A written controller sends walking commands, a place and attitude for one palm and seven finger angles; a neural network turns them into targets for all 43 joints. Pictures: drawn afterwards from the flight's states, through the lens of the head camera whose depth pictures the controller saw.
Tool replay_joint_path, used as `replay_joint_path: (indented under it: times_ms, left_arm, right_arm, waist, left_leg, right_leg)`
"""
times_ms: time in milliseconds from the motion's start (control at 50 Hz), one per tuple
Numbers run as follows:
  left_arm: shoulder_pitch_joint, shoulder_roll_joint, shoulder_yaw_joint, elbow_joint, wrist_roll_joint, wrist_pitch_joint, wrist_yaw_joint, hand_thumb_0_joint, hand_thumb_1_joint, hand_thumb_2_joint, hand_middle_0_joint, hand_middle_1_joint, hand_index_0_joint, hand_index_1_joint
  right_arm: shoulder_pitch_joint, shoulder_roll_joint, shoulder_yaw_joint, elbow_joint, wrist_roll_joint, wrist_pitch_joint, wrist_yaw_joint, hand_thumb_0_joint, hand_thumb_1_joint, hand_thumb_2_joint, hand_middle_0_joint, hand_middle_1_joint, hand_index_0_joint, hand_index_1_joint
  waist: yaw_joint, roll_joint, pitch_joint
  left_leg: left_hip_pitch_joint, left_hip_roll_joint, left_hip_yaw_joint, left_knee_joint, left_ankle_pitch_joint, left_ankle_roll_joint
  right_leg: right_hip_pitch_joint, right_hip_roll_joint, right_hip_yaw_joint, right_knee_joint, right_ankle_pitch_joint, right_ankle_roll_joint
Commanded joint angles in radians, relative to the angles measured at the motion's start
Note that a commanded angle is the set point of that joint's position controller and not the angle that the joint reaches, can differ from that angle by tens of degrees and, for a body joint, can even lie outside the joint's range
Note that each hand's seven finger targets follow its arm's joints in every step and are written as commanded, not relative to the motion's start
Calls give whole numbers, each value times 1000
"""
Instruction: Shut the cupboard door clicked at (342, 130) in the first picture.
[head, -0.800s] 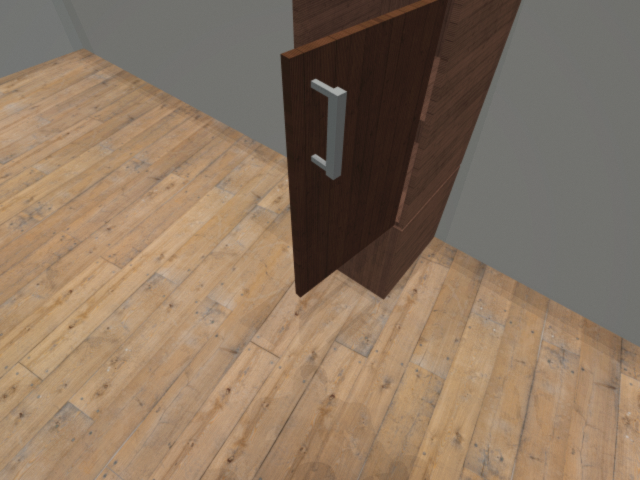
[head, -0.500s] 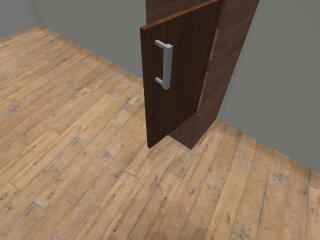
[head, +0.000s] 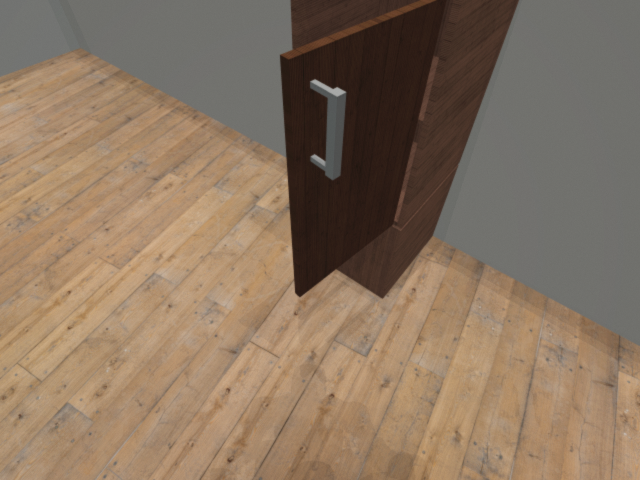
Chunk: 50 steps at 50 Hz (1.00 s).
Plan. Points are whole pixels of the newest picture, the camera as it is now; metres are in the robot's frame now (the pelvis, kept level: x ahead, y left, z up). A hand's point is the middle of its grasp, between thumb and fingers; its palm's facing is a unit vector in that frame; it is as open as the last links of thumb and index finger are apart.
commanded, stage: look at it before walking up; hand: left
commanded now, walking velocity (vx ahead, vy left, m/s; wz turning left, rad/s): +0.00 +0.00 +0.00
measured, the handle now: (325, 132) +0.58 +0.03 +0.12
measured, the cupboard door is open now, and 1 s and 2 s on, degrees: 82 82 82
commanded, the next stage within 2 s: walk around to get in front in 0.04 s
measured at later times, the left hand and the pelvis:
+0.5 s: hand out of the picture +0.04 +0.20 -0.19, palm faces -0.08 -0.97 -0.24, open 7.4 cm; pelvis -0.02 +0.00 -0.02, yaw -8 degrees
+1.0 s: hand out of the picture +0.08 +0.15 -0.17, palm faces -0.29 -0.92 -0.24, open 7.4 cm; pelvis -0.01 -0.03 -0.01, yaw -23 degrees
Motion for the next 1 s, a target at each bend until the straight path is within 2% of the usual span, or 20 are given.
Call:
replay_joint_path:
  times_ms: [0,140,200,340,420,440,460,500,540,560,580,600,620,640,660,720,760,820,920,980]
  left_arm:
    - [28,157,24,-38,-4,-13,10,0,900,900,-200,-300,-200,-300]
    - [24,166,25,-39,-4,-12,9,0,900,900,-200,-300,-200,-300]
    - [47,109,25,-43,-4,12,13,0,900,900,-200,-300,-200,-300]
    - [45,134,62,-120,4,47,0,0,900,900,-200,-300,-200,-300]
    - [40,103,69,-166,8,58,-11,0,900,900,-200,-300,-200,-300]
    - [45,88,69,-175,7,61,-15,0,900,900,-200,-300,-200,-300]
    - [37,72,70,-189,8,67,-19,0,900,900,-200,-300,-200,-300]
    - [37,63,73,-204,8,71,-24,0,900,900,-200,-300,-200,-300]
    - [100,59,80,-194,9,62,-30,0,900,900,-200,-300,-200,-300]
    - [170,74,90,-176,10,55,-29,0,900,900,-200,-300,-200,-300]
    - [210,158,106,-167,23,42,-20,0,900,900,-200,-300,-200,-300]
    - [192,239,116,-173,25,40,-2,0,900,900,-200,-300,-200,-300]
    - [179,217,111,-180,13,40,7,0,900,900,-200,-300,-200,-300]
    - [114,181,106,-200,15,40,11,0,900,900,-200,-300,-200,-300]
    - [67,158,102,-215,13,40,11,0,900,900,-200,-300,-200,-300]
    - [78,134,97,-225,9,23,17,0,900,900,-200,-300,-200,-300]
    - [115,144,100,-214,8,20,19,0,900,900,-200,-300,-200,-300]
    - [160,145,103,-204,9,23,19,0,900,900,-200,-300,-200,-300]
    - [164,154,111,-214,14,28,20,0,900,900,-200,-300,-200,-300]
    - [141,160,117,-227,20,33,21,0,900,900,-200,-300,-200,-300]
  right_arm:
    - [-3,-160,-25,-41,2,-21,-11,0,-900,-900,200,300,200,300]
    - [-8,-168,-25,-41,1,-22,-12,0,-900,-900,200,300,200,300]
    - [48,-98,-21,-36,-1,-5,-20,0,-900,-900,200,300,200,300]
    - [47,-132,-61,-116,-5,17,-30,0,-900,-900,200,300,200,300]
    - [55,-159,-79,-149,-8,14,-34,0,-900,-900,200,300,200,300]
    - [60,-170,-83,-155,-10,11,-34,0,-900,-900,200,300,200,300]
    - [64,-175,-87,-160,-13,7,-32,0,-900,-900,200,300,200,300]
    - [43,-174,-88,-180,-15,4,-30,0,-900,-900,200,300,200,300]
    - [-18,-167,-87,-204,-16,5,-28,0,-900,-900,200,300,200,300]
    - [-58,-155,-88,-222,-9,11,-27,0,-900,-900,200,300,200,300]
    - [-63,-101,-83,-243,3,20,-23,0,-900,-900,200,300,200,300]
    - [-93,-53,-76,-275,4,26,-16,0,-900,-900,200,300,200,300]
    - [-74,-81,-80,-265,1,36,-13,0,-900,-900,200,300,200,300]
    - [-71,-79,-86,-255,3,40,-8,0,-900,-900,200,300,200,300]
    - [-80,-75,-87,-249,-1,39,-7,0,-900,-900,200,300,200,300]
    - [-56,-52,-79,-244,0,30,-8,0,-900,-900,200,300,200,300]
    - [-71,-40,-74,-253,5,29,-12,0,-900,-900,200,300,200,300]
    - [-104,-39,-70,-273,8,27,-18,0,-900,-900,200,300,200,300]
    - [-139,-43,-67,-306,15,17,-24,0,-900,-900,200,300,200,300]
    - [-144,-44,-67,-323,19,12,-25,0,-900,-900,200,300,200,300]
  waist:
    - [-4,14,-33]
    - [-4,12,-42]
    - [-11,11,-44]
    - [-9,12,-24]
    - [-7,116,-32]
    - [-5,173,-48]
    - [-8,232,-50]
    - [2,239,-59]
    - [50,186,-71]
    - [93,102,-79]
    - [110,-227,-63]
    - [109,-413,2]
    - [91,-292,1]
    - [56,-233,23]
    - [37,-199,34]
    - [25,-86,-59]
    - [36,-67,-101]
    - [57,-109,-112]
    - [64,-127,-118]
    - [60,-136,-112]
  left_leg:
    - [69,92,-89,-30,199,31]
    - [86,99,-82,-27,218,30]
    - [80,108,-40,29,228,16]
    - [27,145,-4,106,114,25]
    - [20,247,-81,43,39,83]
    - [19,299,-117,6,45,115]
    - [15,347,-133,-32,62,151]
    - [-26,384,-118,-39,65,175]
    - [-86,338,-26,71,104,125]
    - [-147,284,25,200,47,78]
    - [-274,130,118,435,-194,-4]
    - [-441,3,81,673,-456,-39]
    - [-430,29,-45,783,-409,-28]
    - [-439,48,-70,827,-343,-24]
    - [-453,47,-74,850,-284,-32]
    - [-430,41,-73,808,-223,-50]
    - [-421,29,-64,753,-239,-57]
    - [-426,12,-63,699,-252,-60]
    - [-395,-6,-73,596,-291,-54]
    - [-328,-15,-81,502,-308,-46]
  right_leg:
    - [-70,-105,75,-61,206,-36]
    - [-72,-105,81,-58,235,-37]
    - [-98,-103,94,-7,305,-31]
    - [-211,-74,149,128,275,-44]
    - [-296,-4,109,289,106,-26]
    - [-311,19,83,387,-46,-20]
    - [-333,25,54,490,-208,-12]
    - [-323,-5,67,565,-289,-14]
    - [-219,-7,48,420,-179,-14]
    - [-126,-12,58,252,-30,-12]
    - [-80,-144,287,10,114,-40]
    - [-113,-328,581,-61,327,-116]
    - [-138,-322,541,-42,272,-162]
    - [-195,-272,508,-45,132,-187]
    - [-194,-231,497,-25,146,-180]
    - [-70,-197,434,49,401,-177]
    - [-1,-188,417,84,538,-183]
    - [56,-172,436,103,649,-183]
    - [65,-171,504,126,708,-214]
    - [2,-170,556,140,688,-217]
